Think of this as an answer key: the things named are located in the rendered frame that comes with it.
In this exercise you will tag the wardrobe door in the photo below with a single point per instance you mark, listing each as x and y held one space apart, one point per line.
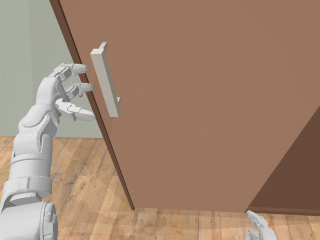
295 182
213 92

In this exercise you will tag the right robot hand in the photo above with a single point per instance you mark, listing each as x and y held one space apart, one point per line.
261 225

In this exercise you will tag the left robot hand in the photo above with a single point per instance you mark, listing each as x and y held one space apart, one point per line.
51 92

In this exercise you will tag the handle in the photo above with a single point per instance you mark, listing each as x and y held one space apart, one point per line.
103 73

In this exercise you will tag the robot left upper arm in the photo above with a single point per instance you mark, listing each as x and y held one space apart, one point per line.
34 221

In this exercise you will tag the left robot forearm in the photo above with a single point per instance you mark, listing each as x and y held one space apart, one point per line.
30 166

